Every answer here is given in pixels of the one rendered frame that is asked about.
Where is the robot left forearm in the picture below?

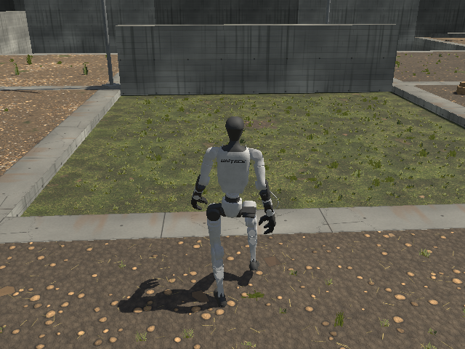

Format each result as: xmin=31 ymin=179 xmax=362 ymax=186
xmin=193 ymin=175 xmax=206 ymax=200

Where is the robot right forearm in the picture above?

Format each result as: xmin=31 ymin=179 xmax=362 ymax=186
xmin=259 ymin=179 xmax=275 ymax=217

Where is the robot right hand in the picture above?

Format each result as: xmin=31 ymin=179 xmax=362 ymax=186
xmin=259 ymin=214 xmax=276 ymax=234

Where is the robot right shin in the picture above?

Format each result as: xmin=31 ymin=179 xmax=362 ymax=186
xmin=247 ymin=216 xmax=257 ymax=262

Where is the robot left hand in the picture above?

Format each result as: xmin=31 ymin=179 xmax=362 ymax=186
xmin=191 ymin=197 xmax=208 ymax=210

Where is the robot right upper arm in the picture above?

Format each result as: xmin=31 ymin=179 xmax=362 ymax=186
xmin=249 ymin=148 xmax=267 ymax=190

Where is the robot right foot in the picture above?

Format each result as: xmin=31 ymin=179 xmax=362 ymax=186
xmin=249 ymin=259 xmax=259 ymax=270

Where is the robot left upper arm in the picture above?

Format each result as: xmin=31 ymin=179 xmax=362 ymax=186
xmin=198 ymin=147 xmax=219 ymax=186

